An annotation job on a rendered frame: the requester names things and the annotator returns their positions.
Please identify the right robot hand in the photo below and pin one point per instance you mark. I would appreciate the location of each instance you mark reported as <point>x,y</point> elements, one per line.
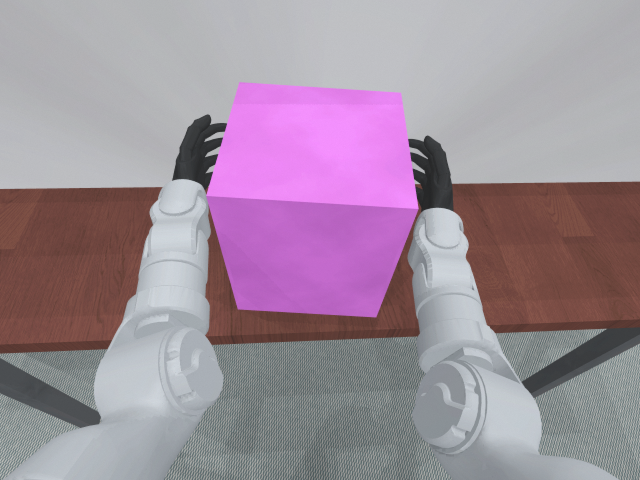
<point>436,183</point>

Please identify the left robot hand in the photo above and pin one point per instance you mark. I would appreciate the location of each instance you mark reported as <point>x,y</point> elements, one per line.
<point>191,163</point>

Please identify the carton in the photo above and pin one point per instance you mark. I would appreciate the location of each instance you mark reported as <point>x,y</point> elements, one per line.
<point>312,198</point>

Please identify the robot right upper arm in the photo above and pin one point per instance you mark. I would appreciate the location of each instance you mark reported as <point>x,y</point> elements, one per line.
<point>483,426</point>

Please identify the right robot forearm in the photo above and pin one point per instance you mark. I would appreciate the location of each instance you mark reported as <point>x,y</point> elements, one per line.
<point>447,303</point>

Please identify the table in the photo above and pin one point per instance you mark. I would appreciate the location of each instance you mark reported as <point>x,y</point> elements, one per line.
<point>544,256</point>

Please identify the robot left upper arm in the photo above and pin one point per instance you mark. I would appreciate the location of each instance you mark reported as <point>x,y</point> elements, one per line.
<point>151,394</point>

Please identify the left robot forearm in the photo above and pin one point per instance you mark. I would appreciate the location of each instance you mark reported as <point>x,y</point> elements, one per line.
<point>174,267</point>

